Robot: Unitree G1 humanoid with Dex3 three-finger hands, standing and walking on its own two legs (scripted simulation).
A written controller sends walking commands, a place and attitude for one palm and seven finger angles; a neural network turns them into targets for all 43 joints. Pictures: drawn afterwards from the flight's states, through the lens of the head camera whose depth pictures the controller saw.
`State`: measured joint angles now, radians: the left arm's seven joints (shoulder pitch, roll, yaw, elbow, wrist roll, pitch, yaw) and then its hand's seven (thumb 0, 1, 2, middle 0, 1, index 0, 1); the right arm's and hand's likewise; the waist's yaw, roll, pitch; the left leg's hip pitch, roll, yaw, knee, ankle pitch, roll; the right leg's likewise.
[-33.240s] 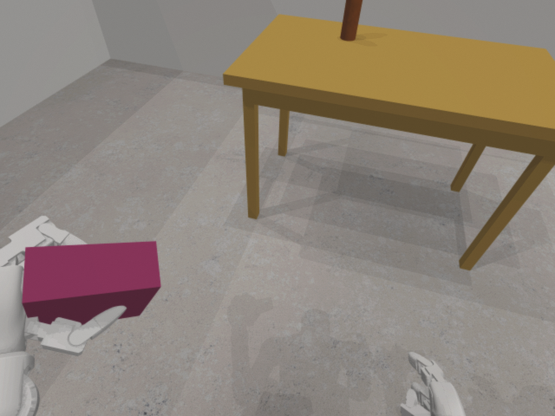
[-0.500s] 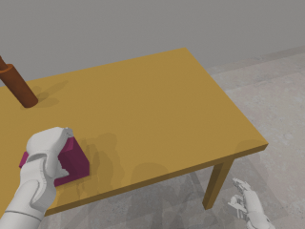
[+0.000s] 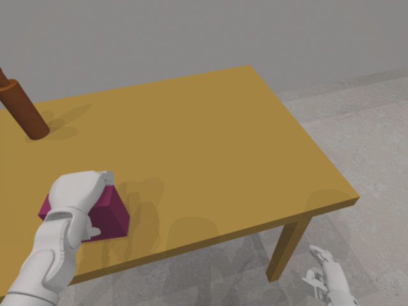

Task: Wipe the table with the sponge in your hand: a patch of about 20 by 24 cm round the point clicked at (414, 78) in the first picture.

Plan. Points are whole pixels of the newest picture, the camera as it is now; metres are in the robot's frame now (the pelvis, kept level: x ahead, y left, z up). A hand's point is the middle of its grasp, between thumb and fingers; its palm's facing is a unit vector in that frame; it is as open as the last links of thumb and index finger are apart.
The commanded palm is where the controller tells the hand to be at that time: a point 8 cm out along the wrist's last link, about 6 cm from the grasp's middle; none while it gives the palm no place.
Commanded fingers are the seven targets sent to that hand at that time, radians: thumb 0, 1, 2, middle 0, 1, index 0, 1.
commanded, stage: lower the sponge onto the table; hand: left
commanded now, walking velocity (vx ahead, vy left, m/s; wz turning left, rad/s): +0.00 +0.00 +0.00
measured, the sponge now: (92, 220) +0.24 +0.29 +0.02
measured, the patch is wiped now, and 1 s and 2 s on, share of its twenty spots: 0.00 0.10 0.20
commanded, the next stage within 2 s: wipe forward along the first lane in 1.00 s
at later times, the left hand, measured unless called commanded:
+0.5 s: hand (81, 195) +0.27 +0.31 +0.07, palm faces +0.00 -0.04 -1.00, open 9.2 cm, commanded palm +0.25 +0.30 +0.12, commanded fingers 0.00 0.10 1.30 -1.20 -1.60 -1.20 -1.60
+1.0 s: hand (85, 201) +0.27 +0.31 +0.05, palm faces -0.03 -0.04 -1.00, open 9.2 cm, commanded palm +0.24 +0.30 +0.10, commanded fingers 0.00 0.10 1.30 -1.20 -1.60 -1.20 -1.60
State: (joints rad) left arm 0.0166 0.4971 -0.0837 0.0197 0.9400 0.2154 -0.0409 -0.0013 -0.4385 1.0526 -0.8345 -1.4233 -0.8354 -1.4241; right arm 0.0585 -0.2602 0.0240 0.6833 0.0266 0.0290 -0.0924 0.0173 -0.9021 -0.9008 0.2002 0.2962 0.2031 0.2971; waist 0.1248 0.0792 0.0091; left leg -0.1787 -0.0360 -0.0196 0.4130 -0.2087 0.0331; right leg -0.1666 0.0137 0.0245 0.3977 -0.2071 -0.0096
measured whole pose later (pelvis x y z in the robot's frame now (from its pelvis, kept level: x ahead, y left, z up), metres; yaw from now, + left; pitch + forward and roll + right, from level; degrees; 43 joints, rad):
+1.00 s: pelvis +0.01 +0.00 +0.00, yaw +0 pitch +1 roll +0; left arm 0.00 0.47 -0.03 0.16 0.95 0.27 0.10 0.00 -0.44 1.06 -0.82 -1.43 -0.82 -1.43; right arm 0.06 -0.27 0.00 0.71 0.05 0.04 -0.07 0.02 -0.90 -0.90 0.20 0.30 0.20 0.30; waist 0.10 0.08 -0.04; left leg -0.23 -0.03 -0.02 0.45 -0.24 0.03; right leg -0.22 0.03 0.03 0.43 -0.23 -0.01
